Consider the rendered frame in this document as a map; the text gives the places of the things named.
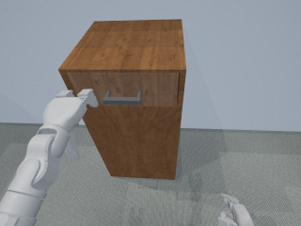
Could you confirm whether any right robot hand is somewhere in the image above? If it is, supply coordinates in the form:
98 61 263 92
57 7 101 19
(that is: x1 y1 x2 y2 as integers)
217 193 254 226

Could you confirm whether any drawer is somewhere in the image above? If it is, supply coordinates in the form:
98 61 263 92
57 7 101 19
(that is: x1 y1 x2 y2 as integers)
67 73 179 107

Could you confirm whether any robot left forearm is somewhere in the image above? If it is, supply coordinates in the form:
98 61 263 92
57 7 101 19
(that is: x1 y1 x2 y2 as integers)
0 124 70 226

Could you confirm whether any handle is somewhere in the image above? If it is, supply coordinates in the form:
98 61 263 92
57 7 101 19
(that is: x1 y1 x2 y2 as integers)
103 89 141 105

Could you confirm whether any cabinet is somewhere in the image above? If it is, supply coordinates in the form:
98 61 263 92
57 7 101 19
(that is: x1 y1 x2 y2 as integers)
58 19 186 180

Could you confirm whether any left robot hand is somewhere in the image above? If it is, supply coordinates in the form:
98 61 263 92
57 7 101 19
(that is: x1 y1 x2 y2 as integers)
42 89 99 160

